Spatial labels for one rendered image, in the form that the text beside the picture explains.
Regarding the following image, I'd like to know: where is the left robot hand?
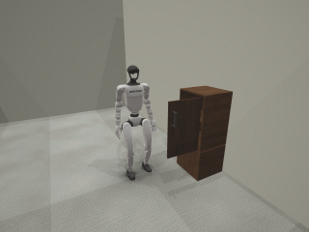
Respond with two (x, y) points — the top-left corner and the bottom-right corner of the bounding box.
(150, 119), (156, 133)

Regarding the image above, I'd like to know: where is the handle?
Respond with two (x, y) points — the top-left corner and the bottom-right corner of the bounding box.
(172, 111), (178, 128)

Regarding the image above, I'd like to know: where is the right robot hand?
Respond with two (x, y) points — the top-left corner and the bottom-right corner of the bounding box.
(115, 125), (123, 139)

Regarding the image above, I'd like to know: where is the left robot upper arm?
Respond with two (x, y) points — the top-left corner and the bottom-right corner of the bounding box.
(141, 83), (151, 104)

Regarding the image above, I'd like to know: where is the right robot upper arm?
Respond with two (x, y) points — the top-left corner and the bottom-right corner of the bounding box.
(116, 84), (126, 108)

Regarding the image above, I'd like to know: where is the humanoid robot head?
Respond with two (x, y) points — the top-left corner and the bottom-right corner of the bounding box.
(126, 65), (140, 86)

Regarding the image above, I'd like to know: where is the humanoid robot torso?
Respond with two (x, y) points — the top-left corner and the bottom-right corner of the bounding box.
(124, 82), (144, 127)

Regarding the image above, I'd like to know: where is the right robot forearm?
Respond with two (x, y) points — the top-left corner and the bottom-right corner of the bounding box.
(115, 102), (122, 125)

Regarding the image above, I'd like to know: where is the left robot forearm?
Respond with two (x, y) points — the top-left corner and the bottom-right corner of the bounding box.
(145, 103), (154, 120)

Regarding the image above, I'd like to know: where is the cupboard door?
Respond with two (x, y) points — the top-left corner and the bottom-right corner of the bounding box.
(167, 97), (202, 159)

